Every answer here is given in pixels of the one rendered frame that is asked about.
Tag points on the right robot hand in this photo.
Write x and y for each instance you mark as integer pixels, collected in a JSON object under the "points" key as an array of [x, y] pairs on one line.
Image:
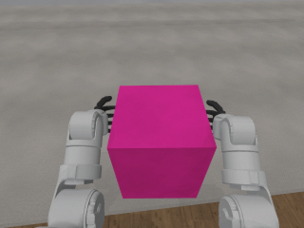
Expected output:
{"points": [[217, 107]]}

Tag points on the right robot upper arm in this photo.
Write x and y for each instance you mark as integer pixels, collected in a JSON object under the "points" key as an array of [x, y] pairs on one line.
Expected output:
{"points": [[246, 211]]}

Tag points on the left robot hand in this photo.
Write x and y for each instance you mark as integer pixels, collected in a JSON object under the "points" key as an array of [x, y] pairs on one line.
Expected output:
{"points": [[100, 104]]}

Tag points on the left robot upper arm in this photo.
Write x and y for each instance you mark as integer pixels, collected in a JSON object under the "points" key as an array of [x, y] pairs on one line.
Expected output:
{"points": [[77, 208]]}

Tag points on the robot right forearm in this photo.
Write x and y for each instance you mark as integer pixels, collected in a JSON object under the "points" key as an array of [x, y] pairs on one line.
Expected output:
{"points": [[241, 161]]}

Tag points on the carton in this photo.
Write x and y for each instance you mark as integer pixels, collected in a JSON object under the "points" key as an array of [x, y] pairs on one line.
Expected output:
{"points": [[161, 143]]}

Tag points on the robot left forearm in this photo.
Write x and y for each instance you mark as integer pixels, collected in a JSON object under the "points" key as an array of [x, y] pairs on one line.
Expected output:
{"points": [[84, 141]]}

